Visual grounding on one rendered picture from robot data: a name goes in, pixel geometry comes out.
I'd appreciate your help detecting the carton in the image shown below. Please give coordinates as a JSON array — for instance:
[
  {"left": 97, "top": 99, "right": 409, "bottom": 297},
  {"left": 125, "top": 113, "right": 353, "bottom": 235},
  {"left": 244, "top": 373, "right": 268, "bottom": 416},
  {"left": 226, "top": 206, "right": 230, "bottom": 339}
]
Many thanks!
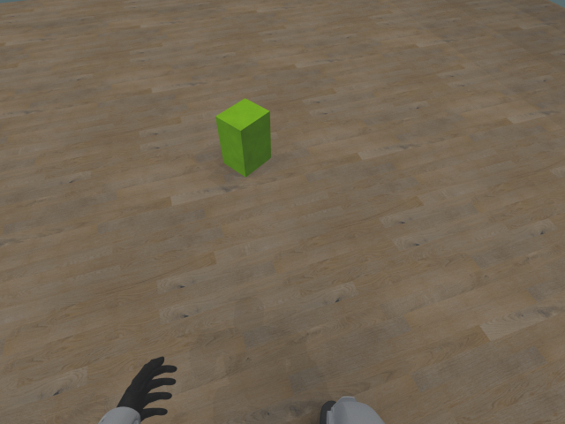
[{"left": 215, "top": 99, "right": 271, "bottom": 177}]

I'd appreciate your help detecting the robot right thigh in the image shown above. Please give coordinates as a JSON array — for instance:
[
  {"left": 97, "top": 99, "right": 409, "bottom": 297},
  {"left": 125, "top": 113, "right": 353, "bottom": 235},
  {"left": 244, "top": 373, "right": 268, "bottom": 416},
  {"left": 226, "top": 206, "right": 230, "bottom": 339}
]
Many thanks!
[{"left": 327, "top": 401, "right": 385, "bottom": 424}]

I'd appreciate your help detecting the robot left forearm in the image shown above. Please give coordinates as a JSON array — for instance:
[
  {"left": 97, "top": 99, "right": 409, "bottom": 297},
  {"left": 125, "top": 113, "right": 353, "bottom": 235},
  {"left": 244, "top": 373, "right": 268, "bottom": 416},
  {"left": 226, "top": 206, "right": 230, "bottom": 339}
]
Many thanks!
[{"left": 98, "top": 406, "right": 140, "bottom": 424}]

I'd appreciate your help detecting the robot left hand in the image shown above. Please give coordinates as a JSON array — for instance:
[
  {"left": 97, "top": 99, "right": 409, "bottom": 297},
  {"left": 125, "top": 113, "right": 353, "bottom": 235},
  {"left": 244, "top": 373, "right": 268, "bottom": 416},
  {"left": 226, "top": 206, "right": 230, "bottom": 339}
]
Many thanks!
[{"left": 117, "top": 357, "right": 177, "bottom": 422}]

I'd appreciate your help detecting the right robot shin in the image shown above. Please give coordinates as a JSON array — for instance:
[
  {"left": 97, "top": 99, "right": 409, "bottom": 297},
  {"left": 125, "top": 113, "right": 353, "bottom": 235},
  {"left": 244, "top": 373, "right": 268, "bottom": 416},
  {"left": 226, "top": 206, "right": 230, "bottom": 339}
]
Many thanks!
[{"left": 333, "top": 397, "right": 357, "bottom": 407}]

